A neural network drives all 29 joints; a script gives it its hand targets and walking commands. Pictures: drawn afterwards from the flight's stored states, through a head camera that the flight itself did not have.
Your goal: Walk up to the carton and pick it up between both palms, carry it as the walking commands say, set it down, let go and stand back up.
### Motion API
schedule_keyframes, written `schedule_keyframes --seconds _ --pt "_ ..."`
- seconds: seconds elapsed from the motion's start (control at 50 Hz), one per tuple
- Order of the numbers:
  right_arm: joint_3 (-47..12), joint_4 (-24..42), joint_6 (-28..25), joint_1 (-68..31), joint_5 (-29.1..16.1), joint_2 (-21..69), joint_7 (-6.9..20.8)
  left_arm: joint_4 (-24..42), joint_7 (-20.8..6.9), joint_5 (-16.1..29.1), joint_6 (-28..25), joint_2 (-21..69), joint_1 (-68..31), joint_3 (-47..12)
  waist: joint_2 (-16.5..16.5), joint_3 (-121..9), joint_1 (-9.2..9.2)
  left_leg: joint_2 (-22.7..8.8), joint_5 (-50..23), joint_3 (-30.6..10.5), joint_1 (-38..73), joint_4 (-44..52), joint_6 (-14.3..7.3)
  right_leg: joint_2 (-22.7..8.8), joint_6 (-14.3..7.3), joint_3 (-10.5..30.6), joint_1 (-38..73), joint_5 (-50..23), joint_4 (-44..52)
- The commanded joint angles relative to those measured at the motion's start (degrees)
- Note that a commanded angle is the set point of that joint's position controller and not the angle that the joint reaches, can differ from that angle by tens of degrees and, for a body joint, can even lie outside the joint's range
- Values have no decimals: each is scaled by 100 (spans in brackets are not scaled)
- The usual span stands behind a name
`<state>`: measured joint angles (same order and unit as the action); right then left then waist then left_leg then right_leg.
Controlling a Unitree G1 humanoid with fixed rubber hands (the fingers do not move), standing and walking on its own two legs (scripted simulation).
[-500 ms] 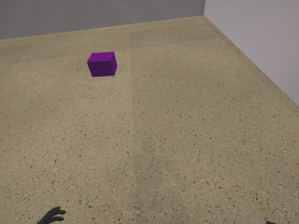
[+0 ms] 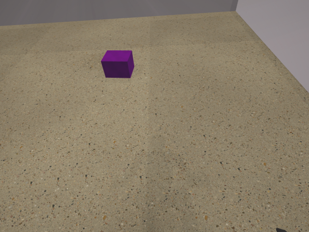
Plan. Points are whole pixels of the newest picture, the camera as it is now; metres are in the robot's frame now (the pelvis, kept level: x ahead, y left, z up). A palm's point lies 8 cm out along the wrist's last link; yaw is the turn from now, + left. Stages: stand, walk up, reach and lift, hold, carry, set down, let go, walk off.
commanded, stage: walk up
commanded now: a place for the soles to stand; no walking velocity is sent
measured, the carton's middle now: (118, 64) +1.93 +0.56 -0.65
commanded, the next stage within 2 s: none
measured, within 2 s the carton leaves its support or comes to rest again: neither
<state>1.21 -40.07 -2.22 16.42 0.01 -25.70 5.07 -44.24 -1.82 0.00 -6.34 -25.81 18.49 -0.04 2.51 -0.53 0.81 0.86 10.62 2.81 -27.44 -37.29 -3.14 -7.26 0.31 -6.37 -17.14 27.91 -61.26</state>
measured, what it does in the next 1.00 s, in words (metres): walks ahead: right foot, then left foot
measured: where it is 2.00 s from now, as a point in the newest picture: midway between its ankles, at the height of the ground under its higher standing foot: (156, 161)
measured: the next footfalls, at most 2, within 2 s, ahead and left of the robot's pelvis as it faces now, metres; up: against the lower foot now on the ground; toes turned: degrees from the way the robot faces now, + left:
right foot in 0.32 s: +0.30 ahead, -0.14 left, +0.00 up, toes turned -5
left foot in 0.92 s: +0.52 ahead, +0.14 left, +0.00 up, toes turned +8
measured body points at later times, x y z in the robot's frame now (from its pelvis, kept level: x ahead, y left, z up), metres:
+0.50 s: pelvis +0.21 -0.05 +0.02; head +0.22 -0.09 +0.46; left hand +0.26 +0.28 -0.05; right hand +0.36 -0.34 -0.10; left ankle +0.13 +0.10 -0.64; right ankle +0.26 -0.13 -0.72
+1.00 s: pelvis +0.39 +0.04 +0.00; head +0.41 +0.03 +0.45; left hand +0.43 +0.37 -0.09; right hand +0.54 -0.26 -0.09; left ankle +0.48 +0.13 -0.72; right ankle +0.30 -0.11 -0.66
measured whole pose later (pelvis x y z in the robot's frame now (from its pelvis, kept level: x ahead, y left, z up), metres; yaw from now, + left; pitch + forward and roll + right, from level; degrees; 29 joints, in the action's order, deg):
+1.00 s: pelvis +0.39 +0.04 +0.00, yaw +7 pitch +0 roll -1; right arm 1.2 -40.7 -2.0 16.6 0.0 -25.2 4.4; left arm -45.3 -1.5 0.0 -5.4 -24.8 18.1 -0.1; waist 1.5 0.5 0.8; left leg 1.7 10.5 2.2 -26.7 -36.7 -3.3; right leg -7.0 0.8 -6.9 -16.9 27.7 -60.5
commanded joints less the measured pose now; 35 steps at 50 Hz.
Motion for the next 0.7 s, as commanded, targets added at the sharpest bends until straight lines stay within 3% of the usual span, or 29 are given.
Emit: schedule_keyframes --seconds 0.0,0.02,0.06,0.12,0.18,0.26,0.28,0.3,0.32,0.34,0.36,0.38,0.4,0.42,0.44,0.48,0.54,0.6,0.68 --pt "782 -142 -273 493 -23 -1572 -197 39 14 -49 -115 -1427 -300 526 228 -35 -356 -1269 826 -2668 2206 2084 -905 -127 -242 709 -2266 -952 121" --pt "757 -169 -294 552 5 -1547 -172 11 6 -39 -92 -1350 -340 537 346 40 -367 -1226 995 -2599 1911 2196 -944 -107 -208 662 -2084 -917 367" --pt "715 -70 -280 410 50 -1486 -97 -25 -18 -38 -46 -1295 -457 548 497 261 -377 -1111 1996 -2440 1435 2456 -1084 -45 -118 547 -1934 -787 883" --pt "734 70 -242 215 92 -1545 -27 -69 -62 -47 -32 -1351 -654 573 745 501 -425 -1230 2845 -2628 1230 2704 -1210 -27 -39 445 -2079 -988 1393" --pt "729 121 -253 113 110 -1507 -2 -57 -94 -48 -90 -1369 -827 575 653 544 -474 -1256 2662 -2652 1225 2614 -1150 -62 -50 413 -1993 -1654 1832" --pt "707 121 -260 45 120 -1465 -9 -42 -132 -30 -200 -1369 -863 581 443 372 -448 -1126 2028 -2372 1278 2103 -1078 112 -93 195 -1374 -1884 2426" --pt "694 131 -253 -51 109 -1445 -17 -83 -133 -27 -242 -1345 -708 583 316 206 -320 -1041 1748 -2146 1164 1739 -1017 204 -115 88 -868 -2071 2756" --pt "657 150 -243 -235 101 -1357 -28 -218 -112 -32 -292 -1346 -294 610 78 -95 -41 -837 1273 -1779 780 1075 -851 342 -163 -34 130 -2202 3076" --pt "554 237 -277 -436 68 -1076 -39 -453 -8 -43 -364 -1524 688 722 -506 -763 524 -491 102 -1299 -145 -312 -511 237 -361 213 2096 -1932 3368" --pt "380 316 -364 -264 10 -504 -40 -499 148 -82 -396 -2120 1496 932 -1954 -1626 941 246 123 -666 -1250 -2575 -8 -1344 -727 2478 3551 172 4236" --pt "427 287 -366 -298 -44 -886 -112 -403 180 -72 -331 -2338 1225 1030 -1616 -1133 818 403 1603 -601 -2430 -3173 86 -2218 -1200 4102 3717 569 4781" --pt "495 179 -315 -528 44 -1291 -158 -347 153 -46 -312 -2053 992 993 -626 -817 697 48 1265 -990 -2409 -3443 61 -2124 -1206 3692 3353 63 4501" --pt "466 141 -308 -523 34 -1158 -145 -282 157 -18 -317 -1838 776 914 -318 -667 519 -30 891 -988 -2214 -3337 114 -1839 -973 2950 3066 -1117 4366" --pt "466 106 -279 -510 -4 -1057 -120 -255 185 -9 -315 -1708 570 843 -359 -533 387 -156 731 -866 -2070 -3152 161 -1580 -829 2226 2854 -2126 4279" --pt "490 24 -222 -389 -8 -1025 -83 -228 201 10 -314 -1614 433 787 -601 -368 239 -256 586 -817 -1837 -2935 216 -1331 -618 1599 2507 -2763 4291" --pt "492 -48 -102 -215 -22 -948 -1 -176 192 3 -309 -1514 409 732 -1009 -94 142 -266 294 -706 -1454 -2614 326 -1031 -426 869 1926 -3329 4446" --pt "450 23 -15 -399 -27 -792 64 -53 194 36 -278 -1441 466 742 -1159 50 194 -249 -141 -502 -1353 -1932 411 -814 -400 309 1841 -3352 4656" --pt "424 154 -19 -741 -25 -728 108 17 168 44 -231 -1491 422 787 -1253 179 293 -290 -388 -302 -1324 -1080 479 -752 -577 0 1848 -2882 4769" --pt "394 328 -31 -1200 40 -662 159 -10 135 47 -154 -1616 545 833 -1309 295 533 -363 -426 -158 -1247 -185 467 -874 -805 -61 2048 -2260 4800"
